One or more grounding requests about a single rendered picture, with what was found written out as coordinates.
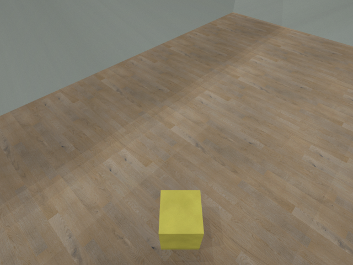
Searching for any carton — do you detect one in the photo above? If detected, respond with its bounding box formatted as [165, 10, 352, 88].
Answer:
[159, 190, 204, 250]

